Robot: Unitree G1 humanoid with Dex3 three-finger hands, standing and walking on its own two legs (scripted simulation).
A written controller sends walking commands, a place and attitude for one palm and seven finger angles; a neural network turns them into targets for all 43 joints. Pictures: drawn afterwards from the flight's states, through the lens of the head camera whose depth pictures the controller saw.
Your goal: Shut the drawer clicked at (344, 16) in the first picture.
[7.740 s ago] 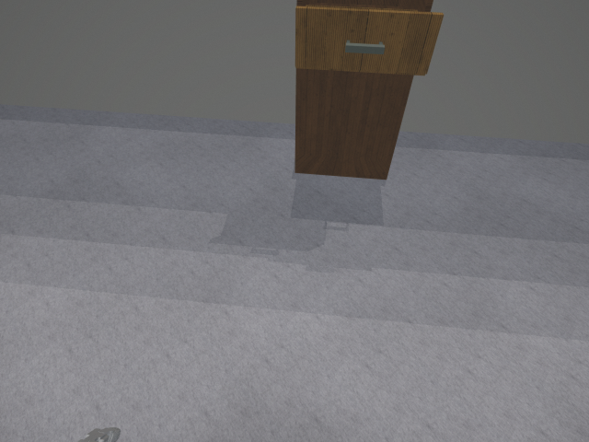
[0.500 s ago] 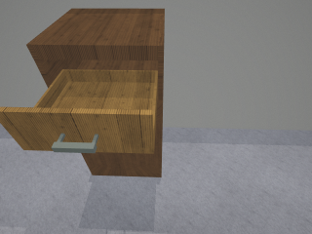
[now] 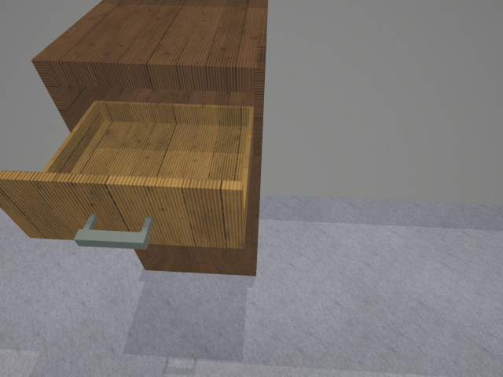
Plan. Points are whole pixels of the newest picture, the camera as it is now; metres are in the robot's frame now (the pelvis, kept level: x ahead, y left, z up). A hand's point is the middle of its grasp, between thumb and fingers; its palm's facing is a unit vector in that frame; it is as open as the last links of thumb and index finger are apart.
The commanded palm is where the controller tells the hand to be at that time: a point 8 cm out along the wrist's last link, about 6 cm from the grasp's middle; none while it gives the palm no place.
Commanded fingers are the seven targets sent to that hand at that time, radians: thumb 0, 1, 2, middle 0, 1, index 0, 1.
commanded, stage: come to a stop and stand still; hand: left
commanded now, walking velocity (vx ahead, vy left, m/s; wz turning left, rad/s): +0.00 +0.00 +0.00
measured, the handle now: (116, 230) +0.34 +0.27 +0.03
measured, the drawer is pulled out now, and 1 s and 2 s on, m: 0.29 0.29 0.29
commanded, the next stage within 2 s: look again from close up in 0.30 s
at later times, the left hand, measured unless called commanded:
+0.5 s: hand out of the picture +0.02 +0.19 -0.17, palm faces +0.01 -0.98 -0.20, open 7.3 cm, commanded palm none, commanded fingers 0.00 0.90 0.90 -0.20 -0.30 -0.20 -0.30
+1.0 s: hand out of the picture +0.01 +0.19 -0.17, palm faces +0.02 -0.98 -0.18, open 7.3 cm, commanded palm +0.11 +0.23 -0.07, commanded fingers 0.00 0.90 0.90 -0.22 -0.32 -0.22 -0.32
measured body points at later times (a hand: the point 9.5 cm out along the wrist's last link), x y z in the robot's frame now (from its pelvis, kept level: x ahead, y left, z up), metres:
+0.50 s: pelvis +0.01 +0.01 +0.00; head +0.02 +0.01 +0.45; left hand +0.02 +0.24 -0.15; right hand +0.01 -0.20 -0.16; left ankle +0.00 +0.14 -0.74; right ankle -0.01 -0.08 -0.74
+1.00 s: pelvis +0.02 +0.02 +0.00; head +0.03 +0.02 +0.45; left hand +0.01 +0.24 -0.16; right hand +0.01 -0.19 -0.16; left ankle +0.00 +0.14 -0.74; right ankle -0.01 -0.08 -0.74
